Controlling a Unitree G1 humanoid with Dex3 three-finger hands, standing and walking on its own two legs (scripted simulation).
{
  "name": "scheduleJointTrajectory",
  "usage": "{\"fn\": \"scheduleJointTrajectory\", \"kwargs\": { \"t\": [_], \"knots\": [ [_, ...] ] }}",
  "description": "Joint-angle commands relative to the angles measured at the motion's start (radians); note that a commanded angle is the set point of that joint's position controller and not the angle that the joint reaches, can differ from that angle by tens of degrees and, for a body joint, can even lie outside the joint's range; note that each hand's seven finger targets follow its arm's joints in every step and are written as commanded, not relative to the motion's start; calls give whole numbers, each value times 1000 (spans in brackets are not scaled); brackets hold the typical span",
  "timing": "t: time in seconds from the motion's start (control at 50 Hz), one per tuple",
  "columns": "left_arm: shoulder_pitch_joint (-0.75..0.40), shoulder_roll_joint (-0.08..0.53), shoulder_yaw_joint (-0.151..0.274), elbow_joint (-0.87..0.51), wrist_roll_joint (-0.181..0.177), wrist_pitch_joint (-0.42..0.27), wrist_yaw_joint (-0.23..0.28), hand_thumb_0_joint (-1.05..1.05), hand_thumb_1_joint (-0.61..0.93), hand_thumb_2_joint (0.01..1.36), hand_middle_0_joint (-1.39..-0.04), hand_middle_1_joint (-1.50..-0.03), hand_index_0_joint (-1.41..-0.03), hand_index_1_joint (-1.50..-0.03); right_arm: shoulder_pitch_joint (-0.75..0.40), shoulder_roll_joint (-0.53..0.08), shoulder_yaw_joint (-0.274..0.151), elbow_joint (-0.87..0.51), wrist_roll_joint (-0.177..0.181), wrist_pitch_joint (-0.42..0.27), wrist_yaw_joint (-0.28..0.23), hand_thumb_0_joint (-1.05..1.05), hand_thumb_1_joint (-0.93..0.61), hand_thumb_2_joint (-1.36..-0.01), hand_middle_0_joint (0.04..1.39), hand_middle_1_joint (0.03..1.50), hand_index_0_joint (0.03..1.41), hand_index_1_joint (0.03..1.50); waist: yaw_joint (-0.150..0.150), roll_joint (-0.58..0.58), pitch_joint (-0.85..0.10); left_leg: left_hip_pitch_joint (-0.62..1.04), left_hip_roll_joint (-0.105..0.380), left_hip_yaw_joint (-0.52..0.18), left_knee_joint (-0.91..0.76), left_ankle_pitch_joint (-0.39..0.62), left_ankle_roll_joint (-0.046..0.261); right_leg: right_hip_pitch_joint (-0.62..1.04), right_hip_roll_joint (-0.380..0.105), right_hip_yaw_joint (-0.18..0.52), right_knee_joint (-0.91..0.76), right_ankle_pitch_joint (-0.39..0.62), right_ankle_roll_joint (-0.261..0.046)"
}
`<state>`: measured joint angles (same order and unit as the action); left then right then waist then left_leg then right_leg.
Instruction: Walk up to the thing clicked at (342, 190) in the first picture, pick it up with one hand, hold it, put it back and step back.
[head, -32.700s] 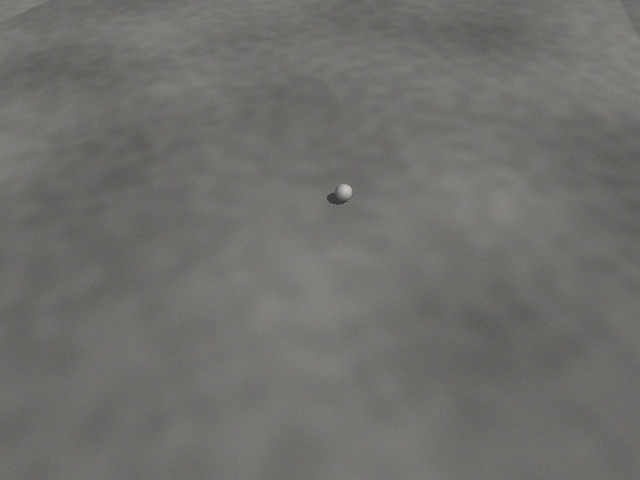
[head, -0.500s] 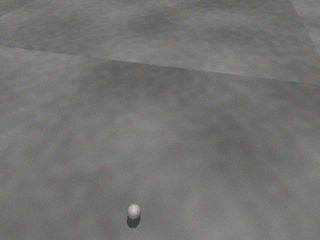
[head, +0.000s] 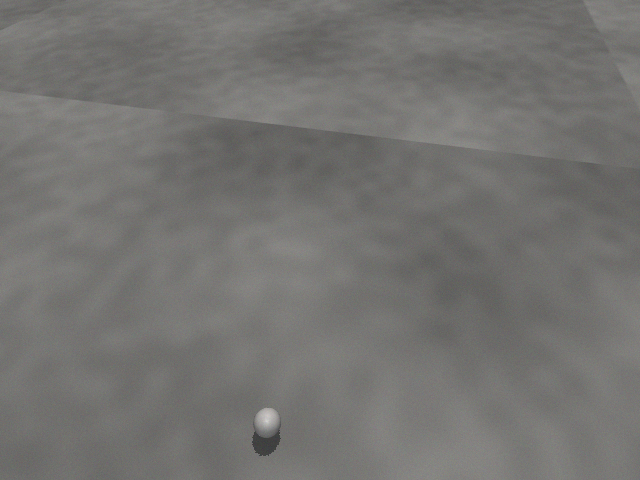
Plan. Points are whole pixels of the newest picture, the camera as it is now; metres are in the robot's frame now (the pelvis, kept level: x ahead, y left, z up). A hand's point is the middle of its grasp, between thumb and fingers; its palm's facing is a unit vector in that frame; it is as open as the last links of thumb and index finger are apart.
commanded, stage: stand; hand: left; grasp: from above
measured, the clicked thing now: (267, 422) +0.44 +0.21 -0.74
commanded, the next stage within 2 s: step back in 0.36 s
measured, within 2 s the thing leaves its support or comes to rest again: neither
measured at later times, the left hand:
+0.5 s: hand out of the picture +0.08 +0.26 -0.16, palm faces +0.01 -0.93 -0.37, open 7.4 cm
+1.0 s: hand out of the picture +0.03 +0.30 -0.18, palm faces -0.11 -0.92 -0.38, open 7.4 cm
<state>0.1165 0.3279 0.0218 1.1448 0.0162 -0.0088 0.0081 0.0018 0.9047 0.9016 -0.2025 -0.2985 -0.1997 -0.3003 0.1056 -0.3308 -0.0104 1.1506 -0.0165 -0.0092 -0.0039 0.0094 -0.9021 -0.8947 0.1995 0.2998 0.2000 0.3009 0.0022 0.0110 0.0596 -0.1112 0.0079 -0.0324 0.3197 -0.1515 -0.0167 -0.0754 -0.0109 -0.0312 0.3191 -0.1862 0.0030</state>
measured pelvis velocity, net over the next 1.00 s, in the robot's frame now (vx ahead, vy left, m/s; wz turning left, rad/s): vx -0.10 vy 0.04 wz -0.06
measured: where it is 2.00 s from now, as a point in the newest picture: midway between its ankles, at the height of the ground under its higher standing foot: outside the picture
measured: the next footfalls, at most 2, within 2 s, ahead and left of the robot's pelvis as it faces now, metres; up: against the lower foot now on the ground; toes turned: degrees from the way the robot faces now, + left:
right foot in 1.04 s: -0.09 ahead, -0.09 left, +0.00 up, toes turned -1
left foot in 1.38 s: -0.17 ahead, +0.16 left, +0.00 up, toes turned -3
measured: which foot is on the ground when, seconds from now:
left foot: down 0.00-1.00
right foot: down 0.00-0.64, up 0.66-1.00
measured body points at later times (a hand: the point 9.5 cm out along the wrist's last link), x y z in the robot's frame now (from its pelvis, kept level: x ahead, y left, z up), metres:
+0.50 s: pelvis -0.02 +0.00 -0.01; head +0.03 +0.00 +0.44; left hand +0.08 +0.31 -0.14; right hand +0.07 -0.31 -0.14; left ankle +0.02 +0.13 -0.74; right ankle +0.00 -0.12 -0.75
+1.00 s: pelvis -0.10 +0.04 -0.03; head -0.02 +0.05 +0.42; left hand +0.04 +0.35 -0.16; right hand -0.02 -0.27 -0.14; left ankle -0.04 +0.13 -0.75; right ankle -0.13 -0.09 -0.73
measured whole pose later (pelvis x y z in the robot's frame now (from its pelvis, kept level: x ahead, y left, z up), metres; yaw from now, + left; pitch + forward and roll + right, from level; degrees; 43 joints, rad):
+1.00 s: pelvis -0.10 +0.04 -0.03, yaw -4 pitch -2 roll +0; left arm 0.11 0.39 0.07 0.89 0.01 0.05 0.02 0.00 0.91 0.90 -0.20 -0.30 -0.20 -0.30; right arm 0.12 -0.35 -0.04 0.85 -0.02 0.02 -0.01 0.01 -0.90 -0.89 0.20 0.30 0.20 0.30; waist -0.02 -0.02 0.22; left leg -0.35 0.00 0.05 0.64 -0.26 0.05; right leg -0.31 0.04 0.08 0.82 -0.48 0.01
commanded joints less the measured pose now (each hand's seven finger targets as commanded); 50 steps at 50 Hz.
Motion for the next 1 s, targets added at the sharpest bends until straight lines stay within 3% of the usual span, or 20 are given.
{"fn": "scheduleJointTrajectory", "kwargs": {
  "t": [0.0, 0.14, 0.32, 0.34, 0.38, 0.42, 0.48, 0.5, 0.56, 0.58, 0.6, 0.62, 0.64, 0.66, 0.7, 0.72, 0.8, 0.86, 0.94, 0.98],
  "knots": [
    [-40, 208, 38, -60, -3, -19, 7, 0, 900, 900, -200, -300, -200, -300, -42, -204, -34, -59, 1, -20, -12, 0, -900, -900, 200, 300, 200, 300, 1, -8, -41, 0, 107, -93, -59, 59, 33, -32, -115, 98, -72, 26, -19],
    [-43, 210, 38, -71, -3, -25, 7, 0, 900, 900, -200, -300, -200, -300, -31, -210, -30, -65, 0, -22, -11, 0, -900, -900, 200, 300, 200, 300, -4, 1, -86, 10, 112, -84, -40, 121, 39, 4, -125, 103, -55, 112, -19],
    [-32, 211, 33, -69, -4, -23, 5, 0, 900, 900, -200, -300, -200, -300, -31, -210, -27, -64, 3, -19, -9, 0, -900, -900, 200, 300, 200, 300, -1, 2, -54, 1, 107, -90, -51, 63, 34, -27, -117, 101, -71, 48, -18],
    [-43, 296, 82, -82, -21, -13, 10, 0, 900, 900, -200, -300, -200, -300, -69, -269, -50, -92, 14, -3, -3, 0, -900, -900, 200, 300, 200, 300, -3, -32, 51, -87, 90, -95, 70, 242, 57, -95, -113, 114, 9, 246, -32],
    [-17, 289, 88, -115, -26, -9, 15, 0, 900, 900, -200, -300, -200, -300, -39, -246, -52, -121, 30, 7, -1, 0, -900, -900, 200, 300, 200, 300, -9, -41, -57, -54, 63, -54, 190, 304, 61, -55, -142, 121, 50, 396, -77],
    [-44, 300, 98, -161, -23, -2, 16, 0, 900, 900, -200, -300, -200, -300, -2, -233, -58, -146, 30, 20, -1, 0, -900, -900, 200, 300, 200, 300, -19, -90, -113, -74, 15, -18, 294, 203, 52, -56, -206, 176, 50, 415, -140],
    [-130, 310, 102, -235, -3, 12, 18, 0, 900, 900, -200, -300, -200, -300, 40, -238, -78, -176, 18, 44, 6, 0, -900, -900, 200, 300, 200, 300, -32, -180, -115, -110, -48, -15, 529, -272, 61, -171, -335, 255, 53, 380, -243],
    [-147, 311, 102, -253, 5, 14, 18, 0, 900, 900, -200, -300, -200, -300, 66, -232, -78, -189, 18, 49, 9, 0, -900, -900, 200, 300, 200, 300, -41, -196, -103, -133, -36, -38, 562, -353, 67, -187, -347, 247, 73, 380, -253],
    [-160, 293, 92, -282, 6, 23, 18, 0, 900, 900, -200, -300, -200, -300, 99, -228, -84, -206, 16, 42, 12, 0, -900, -900, 200, 300, 200, 300, -44, -178, -82, -147, -20, -5, 370, -205, 61, -159, -263, 174, 197, 376, -184],
    [-143, 289, 87, -287, 0, 31, 17, 0, 900, 900, -200, -300, -200, -300, 104, -232, -89, -210, 10, 34, 10, 0, -900, -900, 200, 300, 200, 300, -44, -123, -90, -120, -5, -7, 228, 18, 58, -148, -211, 139, 265, 328, -142],
    [-129, 258, 83, -299, -13, 39, 15, 0, 900, 900, -200, -300, -200, -300, 90, -270, -98, -223, -6, 29, 7, 0, -900, -900, 200, 300, 200, 300, -33, 12, -78, -126, 85, -120, 128, 287, 90, -173, -99, 80, 391, 203, -83],
    [-95, 210, 74, -310, -24, 49, 18, 0, 900, 900, -200, -300, -200, -300, 75, -332, -111, -246, -23, 20, 4, 0, -900, -900, 200, 300, 200, 300, -15, 154, -80, -57, 228, -321, 75, 504, 151, -293, 47, 56, 537, -102, -41],
    [-82, 214, 78, -311, -19, 55, 27, 0, 900, 900, -200, -300, -200, -300, 80, -375, -118, -254, -12, 14, 3, 0, -900, -900, 200, 300, 200, 300, -34, 172, -115, -20, 301, -374, 96, 685, 232, -341, 114, 147, 680, -454, -38],
    [-79, 216, 77, -307, -13, 58, 36, 0, 900, 900, -200, -300, -200, -300, 71, -386, -123, -268, -9, 13, -1, 0, -900, -900, 200, 300, 200, 300, -47, 190, -142, -27, 340, -455, 75, 622, 265, -362, 127, 224, 787, -496, -37],
    [-60, 241, 79, -295, -19, 60, 42, 0, 900, 900, -200, -300, -200, -300, -17, -317, -112, -300, -12, 15, -17, 0, -900, -900, 200, 300, 200, 300, -8, 114, -130, 11, 248, -283, 128, 547, 227, -413, 106, 260, 867, -405, -42],
    [-22, 234, 79, -288, -26, 59, 37, 0, 900, 900, -200, -300, -200, -300, -23, -289, -104, -309, -14, 14, -23, 0, -900, -900, 200, 300, 200, 300, 14, 126, -133, 43, 210, -220, 161, 556, 210, -434, 103, 242, 873, -346, -33],
    [-32, 240, 87, -323, -7, 45, 29, 0, 900, 900, -200, -300, -200, -300, 71, -271, -105, -324, -8, 14, -34, 0, -900, -900, 200, 300, 200, 300, -39, 102, -145, 147, 241, -239, 190, 586, 267, -434, 84, 192, 777, -360, 15],
    [-32, 237, 93, -341, -4, 41, 25, 0, 900, 900, -200, -300, -200, -300, 95, -289, -112, -335, -6, 16, -33, 0, -900, -900, 200, 300, 200, 300, -58, 107, -125, 145, 243, -228, 191, 536, 268, -412, 73, 166, 645, -342, 18],
    [30, 230, 101, -333, 0, 32, 15, 0, 900, 900, -200, -300, -200, -300, 52, -305, -108, -364, -4, 21, -26, 0, -900, -900, 200, 300, 200, 300, -40, 141, -148, 50, 243, -218, 188, 374, 247, -277, 37, 89, 438, -288, -3],
    [100, 215, 102, -310, 6, 26, 10, 0, 900, 900, -200, -300, -200, -300, 7, -311, -107, -372, 3, 27, -22, 0, -900, -900, 200, 300, 200, 300, 4, 127, -161, -35, 226, -191, 228, 269, 212, -163, 29, 58, 248, -152, -29]
  ]
}}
